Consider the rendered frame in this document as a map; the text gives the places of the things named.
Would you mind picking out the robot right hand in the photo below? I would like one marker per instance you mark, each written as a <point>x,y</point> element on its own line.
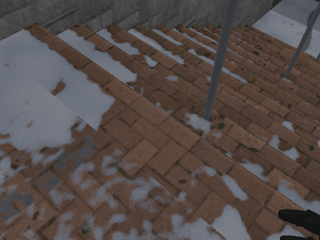
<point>309,220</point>

